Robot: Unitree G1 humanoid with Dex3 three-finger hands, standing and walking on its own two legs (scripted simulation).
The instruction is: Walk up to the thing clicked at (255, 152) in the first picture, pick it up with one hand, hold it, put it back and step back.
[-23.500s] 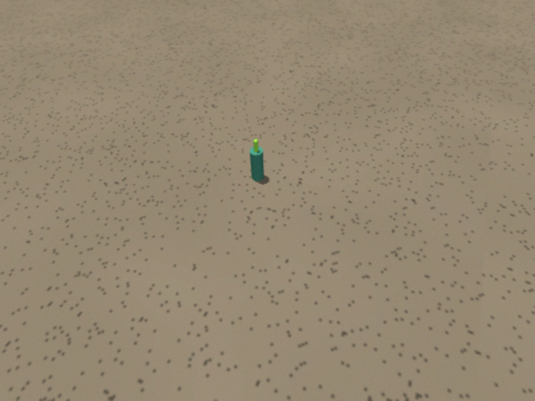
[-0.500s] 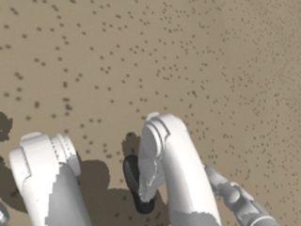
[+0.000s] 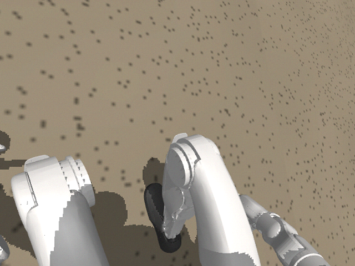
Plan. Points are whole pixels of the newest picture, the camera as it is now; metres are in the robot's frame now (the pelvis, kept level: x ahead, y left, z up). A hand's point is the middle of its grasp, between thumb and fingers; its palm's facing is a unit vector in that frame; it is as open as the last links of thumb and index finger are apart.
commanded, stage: withdraw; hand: left
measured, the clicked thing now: out of the picture +0.40 +0.33 -0.16
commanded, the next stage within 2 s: rise in 0.40 s
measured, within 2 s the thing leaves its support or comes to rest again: rests again in 0.32 s
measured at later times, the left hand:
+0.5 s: hand out of the picture +0.38 +0.40 -0.05, palm faces +0.48 -0.88 -0.03, open 17.5 cm
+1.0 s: hand out of the picture +0.27 +0.42 +0.07, palm faces +0.43 -0.74 -0.52, open 17.5 cm
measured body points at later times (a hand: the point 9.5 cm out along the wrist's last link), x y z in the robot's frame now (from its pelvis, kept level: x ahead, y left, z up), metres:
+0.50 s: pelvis +0.01 +0.00 +0.02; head +0.19 +0.15 +0.40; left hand +0.35 +0.44 -0.05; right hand +0.19 -0.25 -0.05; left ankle +0.08 +0.13 -0.25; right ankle +0.13 -0.12 -0.25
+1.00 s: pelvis +0.01 -0.01 +0.14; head +0.20 +0.06 +0.54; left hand +0.24 +0.46 +0.10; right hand +0.21 -0.24 +0.00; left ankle +0.08 +0.13 -0.25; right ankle +0.13 -0.12 -0.25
